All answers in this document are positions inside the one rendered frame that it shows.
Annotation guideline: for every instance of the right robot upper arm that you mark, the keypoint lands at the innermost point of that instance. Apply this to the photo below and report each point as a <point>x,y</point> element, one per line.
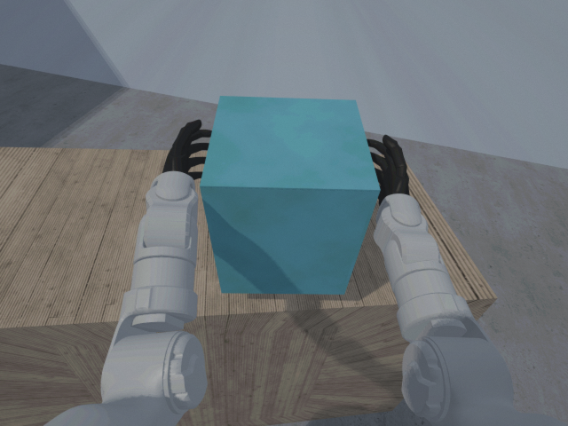
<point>460,381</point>

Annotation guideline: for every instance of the left robot forearm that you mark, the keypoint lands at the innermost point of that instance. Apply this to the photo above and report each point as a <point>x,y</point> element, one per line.
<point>161,296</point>

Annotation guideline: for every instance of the pedestal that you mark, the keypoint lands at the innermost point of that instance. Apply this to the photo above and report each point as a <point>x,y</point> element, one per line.
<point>69,222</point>

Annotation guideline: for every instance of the left robot upper arm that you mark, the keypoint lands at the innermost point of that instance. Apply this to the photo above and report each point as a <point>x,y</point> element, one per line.
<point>148,380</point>

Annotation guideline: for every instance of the robot left hand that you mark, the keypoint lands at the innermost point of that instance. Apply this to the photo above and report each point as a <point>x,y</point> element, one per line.
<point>178,157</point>

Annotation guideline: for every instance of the carton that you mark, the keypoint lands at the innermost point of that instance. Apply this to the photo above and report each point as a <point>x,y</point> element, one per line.
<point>288,188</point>

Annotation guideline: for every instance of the right robot forearm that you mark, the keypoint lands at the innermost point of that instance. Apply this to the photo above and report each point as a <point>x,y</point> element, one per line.
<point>427,302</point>

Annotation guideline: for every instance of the robot right hand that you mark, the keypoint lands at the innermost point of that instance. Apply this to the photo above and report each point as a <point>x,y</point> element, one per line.
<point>393,177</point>

